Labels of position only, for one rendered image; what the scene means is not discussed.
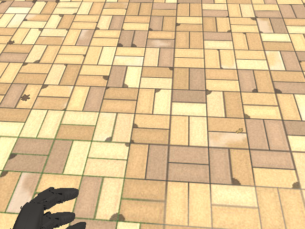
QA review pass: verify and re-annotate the left robot hand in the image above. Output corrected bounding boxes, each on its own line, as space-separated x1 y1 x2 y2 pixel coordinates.
12 187 87 229

